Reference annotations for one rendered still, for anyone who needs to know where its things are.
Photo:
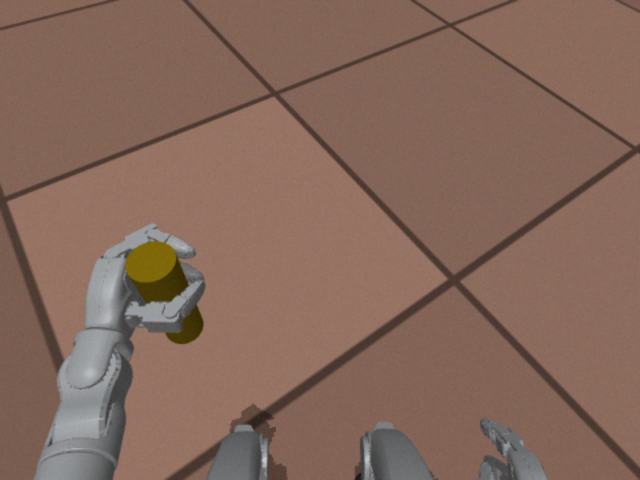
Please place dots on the can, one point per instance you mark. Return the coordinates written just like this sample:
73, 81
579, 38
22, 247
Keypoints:
157, 274

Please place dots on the right robot hand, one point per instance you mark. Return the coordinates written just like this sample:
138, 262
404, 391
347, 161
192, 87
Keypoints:
522, 465

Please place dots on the left robot hand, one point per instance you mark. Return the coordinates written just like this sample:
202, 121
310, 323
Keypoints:
113, 301

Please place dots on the left robot arm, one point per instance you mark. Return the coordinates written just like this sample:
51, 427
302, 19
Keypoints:
85, 438

